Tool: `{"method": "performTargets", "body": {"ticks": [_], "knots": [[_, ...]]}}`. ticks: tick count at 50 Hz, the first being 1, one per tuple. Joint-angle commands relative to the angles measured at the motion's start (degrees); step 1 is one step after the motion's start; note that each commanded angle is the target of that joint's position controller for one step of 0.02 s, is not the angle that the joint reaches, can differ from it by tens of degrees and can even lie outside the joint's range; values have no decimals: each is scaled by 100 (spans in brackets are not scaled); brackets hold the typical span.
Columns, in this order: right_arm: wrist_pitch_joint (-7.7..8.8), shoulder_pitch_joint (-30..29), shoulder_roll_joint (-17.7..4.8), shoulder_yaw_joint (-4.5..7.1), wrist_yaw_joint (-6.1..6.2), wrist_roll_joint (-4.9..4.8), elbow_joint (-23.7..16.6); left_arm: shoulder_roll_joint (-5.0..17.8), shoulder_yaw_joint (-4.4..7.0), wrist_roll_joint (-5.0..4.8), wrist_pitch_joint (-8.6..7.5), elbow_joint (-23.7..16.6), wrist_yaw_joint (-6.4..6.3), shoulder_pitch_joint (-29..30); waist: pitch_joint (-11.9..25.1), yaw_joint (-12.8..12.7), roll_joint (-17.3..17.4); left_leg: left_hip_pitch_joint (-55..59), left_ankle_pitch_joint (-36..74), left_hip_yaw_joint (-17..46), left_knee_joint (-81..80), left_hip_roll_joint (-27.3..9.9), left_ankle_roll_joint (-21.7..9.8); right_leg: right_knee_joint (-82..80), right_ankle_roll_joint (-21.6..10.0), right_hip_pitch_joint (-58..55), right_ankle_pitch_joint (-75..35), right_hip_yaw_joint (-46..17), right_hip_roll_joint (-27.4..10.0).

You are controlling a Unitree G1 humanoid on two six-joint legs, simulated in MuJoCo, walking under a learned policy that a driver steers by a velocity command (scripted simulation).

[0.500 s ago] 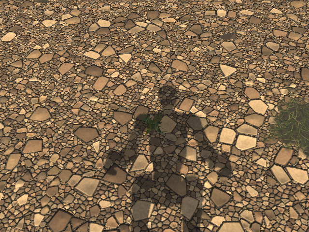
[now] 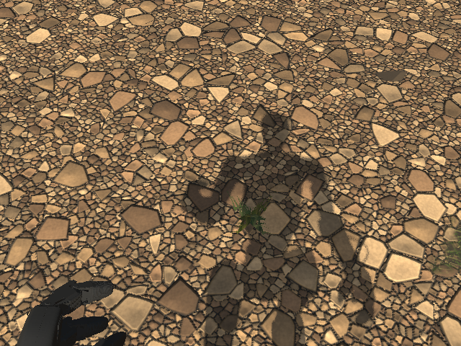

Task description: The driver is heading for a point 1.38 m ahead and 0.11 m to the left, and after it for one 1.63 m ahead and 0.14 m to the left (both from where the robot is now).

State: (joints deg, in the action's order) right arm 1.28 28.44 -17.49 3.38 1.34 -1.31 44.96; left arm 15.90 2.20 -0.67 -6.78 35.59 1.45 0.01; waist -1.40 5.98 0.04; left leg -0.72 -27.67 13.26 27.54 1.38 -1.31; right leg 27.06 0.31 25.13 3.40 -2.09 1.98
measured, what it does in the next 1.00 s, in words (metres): walks ahead: left foot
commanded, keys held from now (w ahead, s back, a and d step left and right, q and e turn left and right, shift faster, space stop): w+q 0.46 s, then w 0.04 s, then w+e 0.50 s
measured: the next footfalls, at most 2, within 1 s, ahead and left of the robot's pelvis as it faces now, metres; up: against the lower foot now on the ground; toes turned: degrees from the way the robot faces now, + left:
left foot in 0.48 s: +0.39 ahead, +0.19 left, +0.00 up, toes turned +20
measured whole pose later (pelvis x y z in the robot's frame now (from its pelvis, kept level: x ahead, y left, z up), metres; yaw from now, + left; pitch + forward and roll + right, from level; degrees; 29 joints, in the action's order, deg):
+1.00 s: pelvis +0.53 +0.13 +0.00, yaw +9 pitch +2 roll +2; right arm 2.9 18.5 -16.9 3.4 0.7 -0.1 44.8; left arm 14.8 1.6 -1.1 -3.1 41.4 3.9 -6.5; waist -1.8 3.5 -1.8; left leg 7.2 -22.8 -10.9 13.7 2.5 -1.4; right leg 34.2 -2.6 33.8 2.2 1.8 -2.2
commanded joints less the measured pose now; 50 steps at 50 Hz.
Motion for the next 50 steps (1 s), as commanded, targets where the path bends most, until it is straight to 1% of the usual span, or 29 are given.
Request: {"method": "performTargets", "body": {"ticks": [1, 2, 3, 4, 5, 6, 8, 10, 13, 15, 19, 21, 22, 23, 24, 25, 26, 27, 28, 29, 30, 31, 33, 35, 40, 45, 47, 48, 50], "knots": [[169, 280, 92, -89, 4, -62, -874, 1726, 551, 157, 39, 192, -76, -2250, 2243, -896, -2054, -3631, -709, -341, 3779, 338, 4, -874, -1437, -4893, 2217, -4157, -2654], [166, 113, -599, 58, 11, -192, -684, 1091, 416, 89, 38, 135, -62, -1960, 1511, -968, -1373, -4198, -365, -226, 4481, -136, 45, -1164, -1346, -4297, 2955, -4165, -2542], [147, -469, -831, 133, -11, -168, -739, 778, 332, 46, 56, 133, -94, -1684, 769, -1035, -903, -4320, 196, -414, 4510, -354, 41, -1163, -1173, -3598, 2441, -3061, -2304], [133, -727, -758, 126, -11, -92, -745, 672, 294, 72, 64, 185, -91, -1485, 433, -946, -493, -4116, 588, -530, 4390, -553, 62, -1231, -1089, -2996, 1530, -2311, -2021], [136, -915, -694, 142, -35, -27, -798, 557, 268, 116, 75, 258, -89, -1366, 221, -860, -477, -4014, 824, -542, 4185, -678, 70, -1345, -1063, -2595, 969, -1834, -1818], [105, -937, -610, 147, -75, -49, -822, 499, 247, 159, 58, 304, -105, -1271, 133, -745, -600, -3802, 969, -559, 4080, -793, 71, -1482, -1025, -2291, 619, -1410, -1670], [29, -1039, -375, 98, -120, -73, -911, 504, 270, 111, -10, 422, -107, -1224, 15, -671, -619, -3766, 1057, -683, 3873, -859, 110, -1716, -1107, -2003, 208, -931, -1646], [-15, -1318, -285, 61, -146, -23, -1075, 655, 320, 72, -47, 533, -108, -1189, -166, -646, -478, -3956, 1274, -722, 3439, -895, 200, -1910, -1203, -1868, -126, -576, -1711], [25, -1647, -232, 5, -237, 1, -1202, 836, 360, 73, -27, 637, -118, -1133, -214, -705, -362, -3891, 2188, -856, 2507, -888, 228, -1973, -1154, -1916, -549, 73, -1615], [71, -2035, -189, -34, -319, 4, -1309, 944, 374, 38, 3, 714, -126, -1222, -272, -850, -275, -3662, 2705, -1069, 1815, -803, 159, -1955, -1045, -1957, -691, 456, -1546], [74, -2657, -270, -18, -441, -15, -1614, 1193, 430, -80, 116, 911, -127, -1578, -399, -990, -220, -3579, 2646, -1367, 1050, -646, -91, -1753, -843, -2574, -1086, 823, -1726], [53, -2610, -424, 60, -468, 16, -1704, 1363, 472, -115, 203, 944, -150, -1630, -232, -834, -358, -3201, 2145, -1636, 886, -365, -310, -1200, -724, -2890, -2570, 1041, -1767], [24, -2335, -570, 139, -463, 38, -1683, 1480, 502, -136, 250, 938, -172, -1637, 18, -633, -461, -2733, 1854, -1814, 882, -135, -438, -625, -664, -2980, -3541, 1160, -1742], [-8, -1640, -776, 270, -440, 33, -1530, 1514, 504, -158, 303, 918, -191, -1590, 411, -202, -436, -1786, 1869, -1953, 680, 130, -615, 377, -554, -2807, -4118, 1323, -1627], [-59, -681, -1068, 450, -346, 6, -1281, 1335, 420, -123, 306, 904, -212, -1709, 904, 265, -226, -176, 2076, -1736, 509, 224, -827, 1715, -378, -1914, -3630, 1388, -1445], [-80, -348, -1697, 570, -226, -23, -1218, 619, 174, 164, 243, 674, -155, -2249, 1477, -70, 1324, 2002, 1909, 757, 430, -1284, -1570, 3941, -42, 470, 839, 1352, -775], [15, -329, -1514, 443, -260, -12, -1407, 604, 67, 105, 72, 658, -70, -2296, 2635, -86, 1327, 2575, 751, 3440, -739, -2266, -2290, 5130, 24, 1376, 3110, 60, -90], [102, -436, -1075, 307, -320, 78, -1317, 1159, 235, -192, 13, 604, -19, -1622, 1987, 159, 556, 2071, 649, 2752, -1043, -2165, -1869, 5335, -65, 1831, 2666, -303, -415], [161, -737, -986, 266, -322, 98, -1263, 1067, 191, -270, -16, 470, -23, -1308, 1187, 1, 448, 1198, 1089, 1893, -1067, -1999, -1649, 4997, -145, 1914, 2216, -187, -656], [202, -1103, -793, 198, -315, 103, -1228, 966, 167, -179, 3, 534, -75, -1251, 741, -236, 122, 382, 1764, 1171, -1087, -1769, -1460, 4571, -134, 1683, 1807, -146, -924], [249, -1347, -614, 137, -311, 156, -1229, 958, 186, -105, 67, 608, -88, -1382, 547, -447, 254, -207, 2355, 640, -1213, -1559, -1365, 4249, -107, 1280, 1504, -195, -1089], [293, -1458, -563, 118, -308, 195, -1216, 915, 185, -98, 152, 703, -77, -1588, 514, -586, 386, -576, 2551, 353, -1407, -1451, -1325, 4158, -66, 918, 1284, -222, -1156], [411, -1498, -554, 124, -301, 193, -1077, 733, 162, -82, 298, 851, -89, -1789, 428, -695, 328, -865, 2993, -162, -1697, -1402, -1351, 3950, 52, 763, 1011, -184, -1146], [484, -1420, -607, 152, -272, 221, -910, 633, 147, -76, 377, 793, -119, -1524, 146, -645, 248, -899, 3231, -627, -1898, -1355, -1269, 3536, 150, 1095, 544, -283, -1101], [490, -1352, -627, 147, -165, 236, -683, 468, 122, -68, 293, 635, -35, -896, -158, -406, 275, -601, 3175, -1571, -2106, -1144, -894, 1838, 164, 1235, -1047, -248, -804], [364, -944, -751, 206, -114, 153, -340, 306, 31, -55, 258, 281, 150, -174, -473, -88, 144, 343, 3596, -1877, -1965, -1500, -841, 888, -57, 1602, -953, 60, -690], [251, -887, -815, 238, -79, 110, -264, 320, 32, -43, 247, 115, 243, -22, -457, -97, 175, 822, 4282, -1945, -1635, -1644, -803, 731, -201, 1751, -401, 250, -593], [197, -941, -879, 255, -51, 101, -265, 362, 52, -47, 253, 52, 278, -55, -367, -182, 251, 949, 5045, -2021, -1359, -1666, -745, 676, -300, 1604, -90, 396, -477], [101, -1055, -1054, 299, 35, 89, -313, 578, 166, -41, 302, 34, 290, -484, 106, -496, 533, 1054, 7080, -2179, -440, -1645, -596, 768, -538, 811, 526, 757, -83]]}}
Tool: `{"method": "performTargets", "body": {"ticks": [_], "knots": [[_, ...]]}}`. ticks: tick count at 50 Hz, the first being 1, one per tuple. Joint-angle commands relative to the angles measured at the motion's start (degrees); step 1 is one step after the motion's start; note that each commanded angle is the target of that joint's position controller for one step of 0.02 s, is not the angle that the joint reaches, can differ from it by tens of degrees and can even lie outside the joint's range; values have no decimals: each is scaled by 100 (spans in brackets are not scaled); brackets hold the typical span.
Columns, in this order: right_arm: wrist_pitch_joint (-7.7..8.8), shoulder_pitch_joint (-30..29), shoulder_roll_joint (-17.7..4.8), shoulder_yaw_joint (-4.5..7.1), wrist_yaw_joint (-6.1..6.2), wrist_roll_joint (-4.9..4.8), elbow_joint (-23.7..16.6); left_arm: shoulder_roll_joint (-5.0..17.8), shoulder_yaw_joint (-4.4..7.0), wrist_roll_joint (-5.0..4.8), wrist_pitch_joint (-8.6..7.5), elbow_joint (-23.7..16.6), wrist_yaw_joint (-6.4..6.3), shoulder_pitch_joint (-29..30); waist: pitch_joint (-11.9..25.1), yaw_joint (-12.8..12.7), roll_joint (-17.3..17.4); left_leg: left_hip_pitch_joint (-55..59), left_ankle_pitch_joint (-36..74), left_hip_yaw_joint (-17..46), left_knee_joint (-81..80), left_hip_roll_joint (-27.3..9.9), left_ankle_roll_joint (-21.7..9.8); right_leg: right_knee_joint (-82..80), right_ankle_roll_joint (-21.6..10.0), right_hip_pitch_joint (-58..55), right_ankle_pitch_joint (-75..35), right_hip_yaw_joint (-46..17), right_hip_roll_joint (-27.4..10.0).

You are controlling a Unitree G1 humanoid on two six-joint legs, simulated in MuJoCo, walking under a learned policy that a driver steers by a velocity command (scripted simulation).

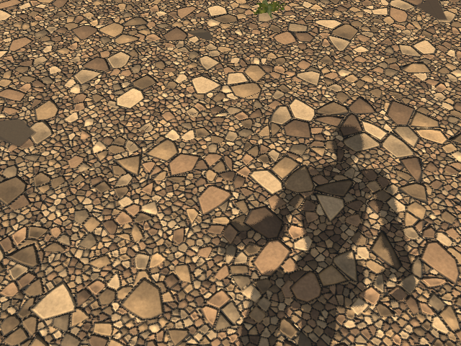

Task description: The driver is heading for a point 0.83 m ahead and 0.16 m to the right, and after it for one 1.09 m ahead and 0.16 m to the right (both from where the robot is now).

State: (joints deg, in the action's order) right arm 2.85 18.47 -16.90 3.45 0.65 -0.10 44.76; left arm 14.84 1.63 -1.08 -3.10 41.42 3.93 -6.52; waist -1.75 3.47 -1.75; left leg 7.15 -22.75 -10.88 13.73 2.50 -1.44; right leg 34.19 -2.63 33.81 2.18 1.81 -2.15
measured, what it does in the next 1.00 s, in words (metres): walks ahead, turning right: right foot, then left foot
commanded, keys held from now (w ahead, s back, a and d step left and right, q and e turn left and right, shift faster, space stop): w+e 0.62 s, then w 0.34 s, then w+q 0.04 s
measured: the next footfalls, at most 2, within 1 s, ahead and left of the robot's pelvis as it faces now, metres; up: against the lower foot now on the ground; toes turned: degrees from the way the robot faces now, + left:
right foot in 0.04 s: +0.20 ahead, -0.10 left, +0.00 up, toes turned -3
left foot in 0.50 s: +0.50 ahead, +0.06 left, +0.00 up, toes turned -22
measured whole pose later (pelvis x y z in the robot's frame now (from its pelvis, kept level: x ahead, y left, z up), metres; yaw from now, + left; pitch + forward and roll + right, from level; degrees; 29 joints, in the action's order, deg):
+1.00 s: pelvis +0.54 -0.12 +0.00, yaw -28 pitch +2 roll +2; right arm 3.2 23.8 -17.5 3.4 -0.3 -1.9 50.3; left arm 14.6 1.5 -0.6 -3.3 35.1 2.5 -1.9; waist -1.5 5.7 -1.3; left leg 2.7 -23.5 -6.0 19.9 -1.9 1.9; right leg 29.1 -3.9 27.1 5.1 0.7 -1.6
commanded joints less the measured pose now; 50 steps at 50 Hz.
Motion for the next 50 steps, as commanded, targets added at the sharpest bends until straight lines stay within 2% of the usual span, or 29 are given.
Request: {"method": "performTargets", "body": {"ticks": [1, 2, 3, 4, 5, 6, 7, 8, 9, 12, 16, 20, 22, 24, 25, 26, 27, 28, 29, 30, 32, 34, 37, 41, 44, 46, 48, 49, 50], "knots": [[-106, -118, -1148, 293, 144, -25, -320, 916, 347, -7, -44, -446, 14, -448, 529, -602, 732, 77, 7052, 136, 1842, -1658, -472, 0, -406, -900, 732, 444, 550], [-108, -208, -1100, 256, 181, -43, -364, 1226, 519, -22, -25, -268, -68, -1357, 1001, -1128, 528, -727, 6458, 18, 3167, -1430, -259, -395, -665, -2404, 342, 188, 597], [13, 263, -567, 75, 138, 109, -604, 1879, 702, -11, 22, -201, -187, -1993, 1722, -1012, -672, -3001, 2995, 65, 5322, -772, 101, -311, -1490, -4717, 323, -2167, -831], [233, 323, -306, -72, 22, 116, -697, 1811, 642, -50, -34, -328, -182, -1867, 2474, -812, -984, -4568, -1101, 1217, 6692, 281, 277, -1238, -2338, -5841, 1022, -4970, -1736], [411, -320, -770, 41, -92, -120, -817, 1402, 528, -12, -63, -335, -185, -1806, 2048, -1119, -456, -5222, -817, 1859, 6845, -128, 134, -1556, -2007, -5658, 1316, -4416, -1593], [508, -661, -802, 22, -128, -219, -962, 1207, 476, -10, -84, -355, -201, -1535, 1292, -997, -150, -5332, -316, 1757, 6420, -393, 29, -1634, -1755, -4864, 1140, -3599, -1381], [540, -752, -753, 22, -99, -105, -959, 1076, 428, -25, -84, -409, -206, -1151, 735, -710, 270, -5135, 5, 1668, 5804, -621, 45, -1711, -1566, -3955, 573, -3008, -1126], [503, -726, -820, 74, -69, 26, -931, 891, 366, 5, -84, -491, -226, -869, 479, -513, 228, -4765, 228, 1637, 5374, -774, 115, -1833, -1483, -3314, -15, -2592, -925], [437, -618, -800, 87, -76, 65, -928, 865, 344, 64, -75, -576, -248, -726, 389, -358, 45, -4440, 361, 1625, 5226, -815, 202, -1964, -1493, -2864, -349, -2439, -799], [281, -530, -577, 25, -46, 115, -918, 1040, 395, 49, -91, -539, -339, -676, 269, -231, -33, -4158, 686, 1396, 4454, -793, 518, -2124, -1507, -2098, -1090, -1903, -575], [290, -1430, -299, -100, -54, 96, -1119, 1197, 447, -25, -12, -390, -453, -938, 175, -588, -232, -3662, 2287, 1258, 2573, -462, 667, -1971, -1083, -1665, -535, -1426, -104], [377, -1881, -502, -28, -143, -37, -1234, 1193, 453, -71, 74, -239, -490, -1315, 243, -768, -362, -3360, 2616, 1476, 1653, -254, 578, -1590, -909, -2129, 227, -2039, -336], [420, -1733, -670, 56, -169, -53, -1210, 1163, 456, -56, 92, -236, -504, -1276, 252, -625, -486, -3218, 2232, 1608, 1496, -291, 400, -1248, -794, -2452, 352, -2435, -525], [470, -1064, -812, 169, -143, -36, -1039, 1028, 425, -20, 110, -285, -491, -1133, 430, -230, -544, -2324, 2003, 1473, 1215, -294, 124, -657, -597, -2400, 147, -2490, -377], [500, -418, -1015, 252, -103, 60, -974, 725, 316, 28, 91, -346, -460, -1151, 1012, 81, -277, -1164, 1819, 1877, 1273, -809, -172, 441, -405, -2063, 317, -2194, -62], [470, 229, -1480, 361, -66, 185, -916, 297, 185, 16, 50, -476, -453, -1728, 1880, 24, 975, 818, 1052, 3790, 1095, -2110, -868, 2364, -14, -533, 1947, -1428, 700], [394, 496, -1437, 385, -130, 78, -741, 510, 168, -106, 8, -572, -446, -1990, 2061, -56, 2211, 1241, -592, 5867, 443, -2787, -1359, 3601, 124, 794, 3267, -1165, 644], [373, 186, -922, 257, -118, 18, -849, 1047, 305, -148, 34, -468, -454, -1642, 1273, 78, 1333, 623, -1335, 5337, 246, -2566, -1145, 4095, 177, 1150, 2762, -1283, 300], [325, -68, -730, 195, -89, 25, -869, 1162, 348, -85, 70, -553, -454, -1142, 711, 106, 882, -56, -811, 4385, 237, -2319, -925, 4133, 206, 1142, 2309, -1043, 116], [302, -291, -616, 146, -84, 59, -845, 1087, 353, -21, 85, -617, -448, -914, 356, 12, 649, -671, -26, 3689, 135, -2059, -852, 3918, 228, 987, 1977, -971, -49], [324, -444, -463, 91, -71, 100, -743, 861, 350, -36, 124, -648, -404, -888, 98, -173, 847, -1340, 870, 2803, -136, -1697, -785, 3494, 234, 554, 1620, -913, -284], [381, -367, -457, 102, -102, 57, -596, 596, 289, -35, 157, -637, -390, -905, 75, -223, 828, -1504, 1373, 2370, -334, -1620, -919, 3155, 258, 432, 1524, -828, -277], [403, -274, -669, 170, -126, 27, -400, 434, 210, 32, 131, -729, -374, -561, 10, -217, 606, -1350, 2046, 1974, -515, -1697, -1105, 2226, 315, 631, 1054, -820, -292], [312, -185, -851, 193, -113, -70, -197, 308, 111, 48, -1, -821, -240, 111, -73, -28, 537, -1290, 2457, 1326, -551, -1499, -975, 742, 304, 233, -6, -404, -273], [232, 193, -986, 216, -115, -132, 34, 335, 98, 0, -51, -966, -171, 611, -169, 139, 573, -1028, 2508, 1275, -483, -1630, -915, 143, 230, 10, -85, -218, -159], [162, 296, -1053, 235, -109, -174, 160, 438, 129, -11, -66, -1052, -142, 757, -210, 88, 648, -693, 2809, 1307, -323, -1797, -844, -138, 79, -53, 233, -187, -92], [92, 225, -1147, 251, -80, -206, 228, 615, 219, 24, -80, -991, -136, 425, 16, -230, 726, -518, 4000, 1173, 234, -1800, -705, -450, -130, -742, 468, -15, 113], [64, 202, -1099, 218, -68, -226, 260, 791, 334, 59, -83, -787, -166, -230, 413, -614, 656, -747, 4754, 993, 1046, -1593, -571, -712, -283, -1825, 286, 102, 269], [74, 215, -916, 128, -54, -165, 234, 1100, 485, 83, -68, -542, -235, -1136, 1008, -1035, 540, -1505, 4367, 834, 2203, -1314, -368, -592, -462, -3315, 159, -164, 31]]}}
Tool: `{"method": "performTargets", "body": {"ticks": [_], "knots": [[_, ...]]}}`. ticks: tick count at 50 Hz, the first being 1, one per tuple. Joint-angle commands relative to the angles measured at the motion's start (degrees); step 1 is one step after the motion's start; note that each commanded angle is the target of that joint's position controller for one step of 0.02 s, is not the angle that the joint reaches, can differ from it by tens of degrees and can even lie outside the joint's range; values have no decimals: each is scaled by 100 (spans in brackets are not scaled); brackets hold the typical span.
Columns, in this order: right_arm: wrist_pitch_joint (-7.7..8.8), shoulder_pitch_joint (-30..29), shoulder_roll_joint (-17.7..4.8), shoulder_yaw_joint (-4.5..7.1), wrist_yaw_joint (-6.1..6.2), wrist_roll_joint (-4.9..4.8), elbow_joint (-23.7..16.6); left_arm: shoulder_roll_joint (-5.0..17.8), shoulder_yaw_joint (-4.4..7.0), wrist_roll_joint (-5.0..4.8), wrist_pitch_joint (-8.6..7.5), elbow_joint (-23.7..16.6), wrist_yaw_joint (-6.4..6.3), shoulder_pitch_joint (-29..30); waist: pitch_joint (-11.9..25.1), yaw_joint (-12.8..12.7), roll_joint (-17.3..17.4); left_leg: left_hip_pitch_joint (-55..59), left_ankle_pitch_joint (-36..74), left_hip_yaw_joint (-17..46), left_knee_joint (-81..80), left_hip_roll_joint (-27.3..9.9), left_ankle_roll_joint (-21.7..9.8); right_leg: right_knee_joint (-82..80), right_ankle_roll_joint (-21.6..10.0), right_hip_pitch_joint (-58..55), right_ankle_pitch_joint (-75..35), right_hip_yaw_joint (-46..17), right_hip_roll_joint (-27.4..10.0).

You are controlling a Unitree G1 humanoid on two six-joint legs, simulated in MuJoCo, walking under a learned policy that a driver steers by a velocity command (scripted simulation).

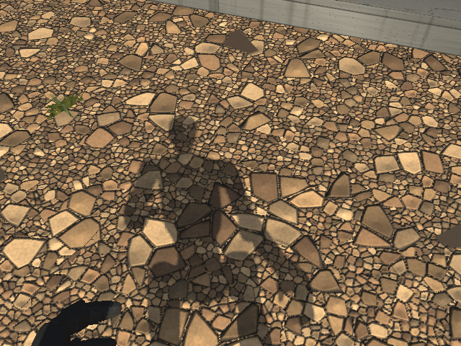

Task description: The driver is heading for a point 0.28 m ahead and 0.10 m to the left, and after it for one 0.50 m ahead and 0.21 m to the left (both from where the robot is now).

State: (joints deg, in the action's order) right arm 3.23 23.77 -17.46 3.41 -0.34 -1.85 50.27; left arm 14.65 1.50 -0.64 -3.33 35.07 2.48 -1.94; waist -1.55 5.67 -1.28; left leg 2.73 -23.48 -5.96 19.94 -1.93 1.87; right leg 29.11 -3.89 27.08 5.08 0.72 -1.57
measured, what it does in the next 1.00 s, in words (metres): walks ahead, turning left: left foot, then right foot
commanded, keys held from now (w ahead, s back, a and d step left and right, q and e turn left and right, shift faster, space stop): w+q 0.12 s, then q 0.88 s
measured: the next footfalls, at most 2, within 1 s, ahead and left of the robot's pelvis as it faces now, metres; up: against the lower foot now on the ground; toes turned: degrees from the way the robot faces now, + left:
left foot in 0.46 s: +0.35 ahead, +0.13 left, +0.00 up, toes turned +14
right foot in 0.92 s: +0.41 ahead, -0.09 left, +0.00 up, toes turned +34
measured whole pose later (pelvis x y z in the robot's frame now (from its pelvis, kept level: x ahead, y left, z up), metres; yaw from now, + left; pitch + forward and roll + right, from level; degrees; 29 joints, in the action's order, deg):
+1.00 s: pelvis +0.30 -0.01 +0.01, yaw +31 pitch +2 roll +0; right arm -2.9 9.1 -18.6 5.1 1.4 -0.7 34.9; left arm 16.2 4.0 1.7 -0.7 43.9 -1.1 -10.3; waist -1.2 0.0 2.6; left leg -28.7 -24.8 10.0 48.1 8.1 0.1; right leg 29.8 -0.1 17.6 13.8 -2.8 0.7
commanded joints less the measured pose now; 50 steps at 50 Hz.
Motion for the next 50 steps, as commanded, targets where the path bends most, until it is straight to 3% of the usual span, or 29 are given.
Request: {"method": "performTargets", "body": {"ticks": [1, 2, 3, 4, 5, 7, 10, 12, 15, 19, 21, 22, 23, 24, 25, 26, 27, 28, 29, 32, 34, 37, 42, 45, 46, 47, 48, 49, 50], "knots": [[117, 11, -269, -83, 9, 165, -564, 1754, 632, 180, -7, 167, -182, -2390, 1968, -1317, -698, -3176, 1900, 156, 3871, -179, -310, -17, -1062, -4916, 72, -2299, -1690], [215, 105, -241, -116, -1, 93, -497, 1556, 571, 109, 8, 198, -188, -2469, 2532, -1291, -1208, -4110, -1004, 982, 5051, 317, -228, -889, -1499, -5128, 774, -4067, -2324], [253, -321, -795, 63, -22, -80, -571, 1197, 450, 78, -18, 218, -176, -2166, 1613, -1319, -710, -4617, -771, 1290, 5442, 4, -285, -1059, -1229, -4389, 1119, -3345, -2116], [255, -649, -792, 73, -28, -121, -673, 985, 379, 51, -41, 233, -169, -1817, 978, -1139, -612, -4673, -273, 1128, 5272, -265, -330, -1195, -1021, -3639, 1038, -2502, -1857], [216, -784, -705, 77, -7, -44, -670, 768, 315, 54, -79, 264, -142, -1469, 558, -947, -415, -4504, 159, 1070, 4964, -444, -296, -1438, -890, -2941, 806, -1949, -1592], [42, -525, -538, 105, 26, 15, -537, 558, 277, 127, -196, 291, -114, -1004, 221, -587, -598, -3819, 737, 1131, 4661, -603, -185, -1836, -746, -2029, -112, -1143, -1309], [-130, -411, -304, 103, 86, 60, -528, 644, 333, 208, -319, 437, -161, -738, 78, -320, -373, -3607, 1040, 1090, 4352, -441, 41, -1834, -767, -1587, -2527, -162, -1260], [-138, -676, -215, 77, 62, 115, -689, 727, 360, 198, -284, 509, -259, -655, 20, -329, -360, -3604, 1665, 950, 3555, -421, 99, -1818, -690, -1563, -2778, 358, -1134], [-115, -1289, -43, 2, -94, 154, -946, 890, 400, 149, -173, 620, -392, -802, 75, -606, -283, -3293, 2597, 636, 2303, -306, 31, -1708, -612, -1756, -2756, 777, -1052], [-174, -1511, -278, 96, -273, 163, -1255, 1092, 486, -9, 16, 758, -457, -881, 194, -624, -281, -3325, 2182, 567, 1731, -240, -212, -1183, -532, -2481, -2816, 751, -1419], [-201, -1344, -439, 180, -322, 191, -1326, 1159, 528, -100, 117, 742, -498, -766, 275, -480, -317, -3088, 1638, 381, 1584, -59, -409, -542, -407, -2614, -3267, 766, -1463], [-193, -1000, -546, 251, -321, 190, -1277, 1148, 534, -135, 168, 720, -522, -694, 430, -286, -252, -2627, 1672, 247, 1285, 137, -548, 114, -273, -2555, -3469, 863, -1329], [-165, -461, -796, 379, -256, 206, -1146, 1021, 494, -119, 198, 724, -524, -798, 745, -61, 71, -1791, 2414, 222, 772, 385, -745, 1164, -18, -2345, -3143, 1010, -953], [-169, -215, -1389, 528, -98, 216, -1222, 818, 404, 109, 173, 634, -489, -1084, 1130, -82, 1188, -560, 5342, 1682, 739, -597, -1184, 2845, 436, -1141, -841, 1091, -435], [-154, -504, -1728, 522, -71, 335, -1433, 422, 253, 277, 153, 503, -401, -1660, 1923, -642, 1925, 818, 6158, 4134, 682, -1926, -2548, 4644, 787, 624, 3647, 331, 681], [-171, -593, -1265, 425, -117, 270, -1582, 858, 326, 133, 151, 630, -320, -1324, 2373, -228, 933, 679, 4939, 4023, 324, -1785, -2502, 4980, 683, 765, 3411, -674, 434], [-160, -948, -1048, 357, -121, 214, -1649, 933, 354, -21, 180, 507, -308, -945, 1732, -312, 673, 119, 4049, 3450, 179, -1568, -2227, 4847, 582, 1027, 2932, -645, 264], [-196, -1191, -852, 315, -91, 105, -1639, 866, 354, 31, 221, 551, -371, -805, 1219, -439, 218, -479, 3168, 3070, 35, -1279, -1886, 4421, 583, 1075, 2541, -601, 61], [-251, -1407, -732, 274, -38, 69, -1674, 913, 382, 98, 279, 544, -440, -706, 882, -535, 273, -1093, 2652, 2829, -101, -1097, -1706, 3968, 606, 924, 2244, -603, -53], [-320, -1541, -804, 304, 69, 236, -1788, 752, 366, 108, 354, 585, -477, -878, 843, -708, 734, -1819, 2558, 2540, -259, -712, -1583, 3204, 715, 257, 1821, -501, 112], [-340, -1437, -899, 349, 146, 207, -1788, 665, 332, 106, 347, 590, -507, -811, 952, -642, 726, -1765, 2519, 2573, -200, -683, -1587, 2690, 818, 211, 1702, -547, 169], [-413, -1480, -940, 376, 228, 174, -1838, 648, 317, 90, 348, 563, -501, -642, 976, -552, 815, -1870, 1555, 2749, -200, -576, -1474, 2110, 891, 55, 1382, -633, 208], [-523, -1494, -906, 381, 214, 175, -1897, 718, 346, 38, 228, 510, -410, -543, 845, -439, 1080, -1819, 1039, 3291, -101, -527, -1359, 1152, 790, -318, 1421, -667, 330], [-597, -1619, -853, 361, 225, 83, -1945, 752, 401, 16, 129, 624, -321, -941, 806, -688, 1095, -1895, 1333, 3418, 258, -327, -1131, -314, 559, -1120, 799, -507, 357], [-609, -1488, -714, 321, 235, 60, -1943, 985, 479, 72, 123, 661, -326, -1110, 822, -698, 802, -2273, 875, 3185, 640, -50, -869, -802, 365, -1682, 514, -816, -147], [-604, -1272, -426, 253, 217, 84, -1986, 1484, 575, 195, 172, 583, -365, -1010, 745, -446, -573, -3148, -375, 2189, 1885, 662, -506, -1183, -209, -2108, 208, -2099, -1434], [-523, -1405, -746, 359, 198, 98, -2141, 1548, 595, 386, 190, 562, -349, -906, 479, -462, -1657, -3812, -1244, 1479, 3213, 1049, -226, -1409, -1038, -1628, -530, -3165, -2140], [-496, -1228, -1103, 477, 180, 158, -1990, 1199, 502, 345, 172, 370, -379, -556, 448, -397, -1084, -3785, -931, 1632, 4133, 723, -70, -1281, -1099, -1570, -737, -2796, -2082], [-531, -1095, -1121, 517, 173, 122, -1812, 947, 441, 251, 179, 314, -412, -316, 399, -321, -726, -3772, -569, 1548, 4487, 689, 20, -1126, -816, -1573, -773, -2135, -1688]]}}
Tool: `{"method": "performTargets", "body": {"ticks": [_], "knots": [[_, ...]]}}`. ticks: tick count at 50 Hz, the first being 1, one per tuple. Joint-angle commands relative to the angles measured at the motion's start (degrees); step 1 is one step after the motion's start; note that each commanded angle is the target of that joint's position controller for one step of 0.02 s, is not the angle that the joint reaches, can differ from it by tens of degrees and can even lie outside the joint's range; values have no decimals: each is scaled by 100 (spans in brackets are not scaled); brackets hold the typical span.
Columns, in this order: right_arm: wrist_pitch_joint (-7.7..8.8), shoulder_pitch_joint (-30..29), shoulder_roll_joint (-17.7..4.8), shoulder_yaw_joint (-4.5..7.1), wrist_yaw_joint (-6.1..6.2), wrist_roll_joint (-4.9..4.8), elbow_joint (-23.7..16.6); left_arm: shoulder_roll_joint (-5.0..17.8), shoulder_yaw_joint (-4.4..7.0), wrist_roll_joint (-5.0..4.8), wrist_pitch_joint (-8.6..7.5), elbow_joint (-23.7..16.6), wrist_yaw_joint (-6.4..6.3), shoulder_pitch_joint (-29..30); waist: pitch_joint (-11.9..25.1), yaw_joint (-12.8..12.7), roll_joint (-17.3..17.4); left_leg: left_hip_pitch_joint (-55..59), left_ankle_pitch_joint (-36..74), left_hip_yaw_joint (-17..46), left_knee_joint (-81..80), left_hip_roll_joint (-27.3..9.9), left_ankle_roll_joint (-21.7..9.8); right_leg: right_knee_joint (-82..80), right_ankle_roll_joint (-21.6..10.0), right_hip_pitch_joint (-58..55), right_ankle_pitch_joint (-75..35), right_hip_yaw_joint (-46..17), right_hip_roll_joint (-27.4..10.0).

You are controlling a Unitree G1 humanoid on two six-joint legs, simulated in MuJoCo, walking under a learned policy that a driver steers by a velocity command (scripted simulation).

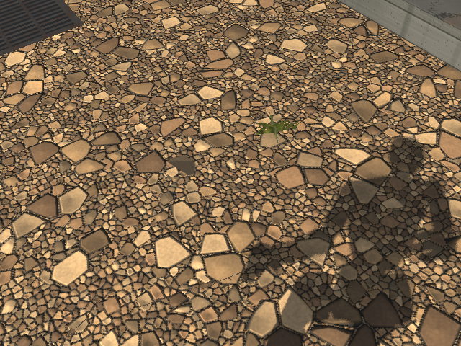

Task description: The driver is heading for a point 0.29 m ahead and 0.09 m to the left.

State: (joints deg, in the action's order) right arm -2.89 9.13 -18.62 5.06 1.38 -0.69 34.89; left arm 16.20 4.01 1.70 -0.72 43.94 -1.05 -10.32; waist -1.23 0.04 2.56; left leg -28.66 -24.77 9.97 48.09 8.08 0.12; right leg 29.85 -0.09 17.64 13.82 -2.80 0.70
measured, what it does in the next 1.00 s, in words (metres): walks ahead, turning left: left foot, then right foot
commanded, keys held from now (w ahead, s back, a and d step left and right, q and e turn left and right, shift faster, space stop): q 0.26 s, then w+q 0.34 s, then no key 0.40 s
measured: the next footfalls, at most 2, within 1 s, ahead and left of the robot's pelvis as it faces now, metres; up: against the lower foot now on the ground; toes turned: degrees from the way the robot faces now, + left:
left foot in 0.36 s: +0.00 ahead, +0.13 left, +0.00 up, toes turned +15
right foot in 0.82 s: +0.34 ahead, +0.04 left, +0.00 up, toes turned +27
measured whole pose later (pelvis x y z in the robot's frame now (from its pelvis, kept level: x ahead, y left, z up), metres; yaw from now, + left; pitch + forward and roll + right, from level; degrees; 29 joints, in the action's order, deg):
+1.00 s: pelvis +0.19 +0.08 +0.00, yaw +28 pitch +1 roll -1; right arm -2.0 15.9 -17.2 3.0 2.5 -0.1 41.0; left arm 13.5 1.7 1.1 -2.8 44.4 1.7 -5.2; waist -3.7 0.6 1.9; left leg -21.5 -30.1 5.4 54.9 -0.2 4.1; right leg 25.5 -2.5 19.8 6.6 1.6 2.0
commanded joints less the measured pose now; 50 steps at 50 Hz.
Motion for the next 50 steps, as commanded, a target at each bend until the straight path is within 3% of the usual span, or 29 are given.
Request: {"method": "performTargets", "body": {"ticks": [1, 2, 6, 10, 13, 16, 17, 18, 19, 20, 21, 22, 23, 24, 25, 28, 30, 34, 38, 40, 41, 42, 43, 44, 45, 46, 47, 48, 50], "knots": [[14, 485, -831, 327, 32, 5, -144, 699, 160, -73, -65, -614, -86, 613, 357, 251, -960, -720, -156, -130, 1978, -342, 303, -1093, -984, -794, -1576, -1340, -1605], [-37, 496, -692, 286, 29, 3, -132, 645, 130, -138, -48, -615, -107, 582, 284, 173, -961, -871, 13, -169, 2259, -378, 401, -1050, -996, -891, -1835, -1111, -1557], [-49, -108, -396, 152, -15, -102, -421, 764, 158, -73, 75, -548, -184, 120, 297, -211, -1206, -1021, 311, -646, 1477, -648, 628, -1073, -1158, -1519, -2192, -518, -1476], [-46, -274, -271, 57, -106, -45, -582, 1068, 275, -110, 134, -557, -140, 123, 482, -316, -1333, -228, 129, -955, 322, -936, 588, -1042, -1234, -1516, -2365, -224, -1721], [-84, -174, -381, 92, -166, -54, -590, 1174, 324, -185, 132, -545, -55, 191, 513, -278, -1400, 383, 200, -1232, -427, -904, 427, -951, -1207, -1339, -2455, -43, -1832], [-110, 134, -355, 114, -245, -85, -497, 1252, 362, -355, 101, -471, -1, 201, 506, -69, -1257, 1233, 744, -1491, -1628, -802, 1, -914, -956, -875, -496, 80, -1857], [-93, 503, -403, 164, -245, -100, -320, 1095, 321, -377, 83, -422, 9, 189, 527, 91, -1108, 1925, 833, -1550, -2027, -659, -190, -633, -768, -392, 265, 270, -1711], [-55, 1121, -571, 263, -208, -149, -75, 745, 224, -300, 59, -366, 44, 110, 653, 279, -516, 2949, 714, -1156, -2309, -757, -434, 265, -455, 420, 1104, 700, -1412], [19, 1685, -1148, 388, -124, -142, -19, 219, 44, -43, 23, -572, 113, 357, 601, 404, 1171, 3785, 754, 1086, -2722, -2240, -1015, 2631, 80, 2106, 2427, 1266, -713], [264, 1612, -1448, 379, -216, 44, -201, 465, 116, -134, -118, -963, 97, 874, 493, 568, 1399, 3336, -588, 3171, -3493, -2986, -2050, 3426, 137, 3316, 2419, 253, -88], [428, 1355, -1015, 255, -247, 83, -203, 877, 228, -289, -223, -991, 123, 1166, 66, 548, 867, 3153, -1184, 2837, -3795, -2856, -1947, 3640, 11, 3495, 1857, -102, -385], [508, 1122, -790, 161, -218, 44, -171, 1022, 285, -328, -294, -933, 154, 1058, -197, 352, 787, 2924, -1209, 2378, -3853, -2632, -1706, 3447, -86, 3451, 1179, -131, -492], [528, 935, -680, 109, -174, 1, -212, 989, 296, -238, -336, -756, 143, 881, -222, 227, 554, 2828, -832, 1972, -3817, -2385, -1511, 3261, -52, 3252, 706, -127, -589], [519, 820, -647, 77, -127, -11, -212, 965, 298, -148, -381, -711, 142, 798, -248, 141, 535, 2718, -332, 1645, -3852, -2184, -1410, 2945, 27, 3051, 280, -122, -590], [533, 850, -619, 51, -82, 36, -219, 883, 286, -129, -423, -658, 163, 783, -191, 113, 536, 2644, 161, 1402, -3888, -2019, -1345, 2785, 88, 2817, -123, -64, -520], [582, 1084, -670, 68, 0, 42, -103, 666, 214, -140, -479, -607, 188, 906, -95, 164, 352, 2627, 1145, 911, -3841, -1808, -1265, 1891, 267, 2533, -904, 23, -326], [583, 1216, -737, 92, 27, 10, -4, 541, 154, -165, -489, -644, 210, 1121, -143, 249, 409, 2427, 1282, 751, -3793, -1703, -1197, 1173, 356, 2218, -1241, 15, -203], [500, 1438, -795, 117, 55, -10, 251, 405, 51, -161, -509, -755, 311, 1519, -223, 412, 511, 2162, 3021, 414, -3303, -1639, -1047, 327, 361, 1500, -1531, 175, -23], [423, 1372, -753, 108, 73, -20, 345, 659, 124, -158, -542, -700, 378, 1208, -15, 255, 586, 2442, 3687, 718, -2694, -1810, -870, -45, 49, 907, -1366, 114, 29], [428, 1163, -619, 60, 78, -40, 314, 809, 193, -49, -599, -527, 329, 572, 339, -119, 539, 2535, 4635, 610, -1902, -1515, -647, -612, -226, -52, -1906, 295, 102], [448, 1230, -414, -13, 69, 37, 242, 1060, 231, 48, -641, -507, 293, 124, 984, -276, 227, 2152, 4100, 486, -1036, -1196, -410, -449, -526, -1268, -3359, -184, -508], [455, 1904, -112, -126, 75, 120, 237, 1428, 290, 151, -593, -439, 248, -380, 1966, -129, -1106, 726, 1406, 221, 770, -549, -3, -31, -1444, -3247, -5072, -1738, -1874], [434, 2335, -260, -117, 64, 64, 415, 947, 171, -17, -494, -260, 293, -582, 2542, -79, -1808, 246, -1571, 296, 1891, -201, 234, -377, -2033, -3463, -4762, -2937, -2498], [359, 2027, -747, 21, 59, -44, 457, 780, 105, -187, -422, -324, 314, -289, 1854, -129, -1151, -36, -1408, 339, 2398, -460, 322, -703, -1859, -2682, -3325, -2632, -2296], [282, 1543, -772, 34, 83, -67, 392, 609, 33, -171, -355, -376, 291, 97, 1264, -93, -837, -203, -1118, 89, 2423, -669, 362, -863, -1591, -2071, -2390, -2086, -1995], [192, 1289, -670, 15, 107, -11, 365, 378, -74, -140, -313, -385, 289, 466, 765, 5, -667, -105, -909, -52, 1983, -855, 402, -1107, -1419, -1304, -1847, -1625, -1712], [99, 1221, -557, 9, 136, 48, 351, 300, -121, -100, -288, -378, 277, 744, 516, 161, -774, 269, -685, -129, 1396, -1065, 429, -1322, -1262, -656, -1309, -1323, -1507], [50, 1290, -362, -46, 140, 62, 390, 408, -90, -60, -246, -329, 269, 890, 340, 254, -964, 696, -513, -364, 809, -1060, 454, -1474, -1166, -158, -1128, -1010, -1241], [83, 1298, -104, -139, 147, 104, 450, 498, -61, -27, -222, -262, 228, 928, 397, 229, -1135, 1253, -304, -597, -115, -1036, 447, -1462, -1218, 55, -1564, -664, -1090]]}}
